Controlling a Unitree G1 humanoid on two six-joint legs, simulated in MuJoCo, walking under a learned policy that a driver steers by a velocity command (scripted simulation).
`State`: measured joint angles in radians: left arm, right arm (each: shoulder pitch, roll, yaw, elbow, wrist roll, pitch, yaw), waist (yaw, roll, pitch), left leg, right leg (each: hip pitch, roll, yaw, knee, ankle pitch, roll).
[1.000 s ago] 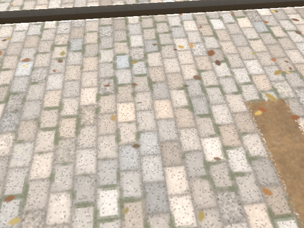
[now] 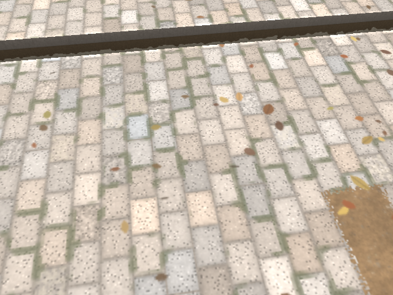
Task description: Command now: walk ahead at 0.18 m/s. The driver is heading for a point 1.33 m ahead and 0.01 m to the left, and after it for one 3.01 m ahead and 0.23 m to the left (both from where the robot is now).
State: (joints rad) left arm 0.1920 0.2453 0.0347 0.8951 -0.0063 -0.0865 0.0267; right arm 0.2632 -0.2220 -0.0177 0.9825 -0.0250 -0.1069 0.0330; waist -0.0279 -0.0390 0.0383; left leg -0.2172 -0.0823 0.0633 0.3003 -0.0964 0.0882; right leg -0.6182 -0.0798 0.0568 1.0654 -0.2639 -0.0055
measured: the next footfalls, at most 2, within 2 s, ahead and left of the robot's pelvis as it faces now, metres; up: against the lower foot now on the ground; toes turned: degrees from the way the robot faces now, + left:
right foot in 0.18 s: +0.19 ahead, -0.14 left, +0.00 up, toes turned +1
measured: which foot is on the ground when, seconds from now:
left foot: down 0.00-1.00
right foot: up 0.00-0.16, down 0.18-1.00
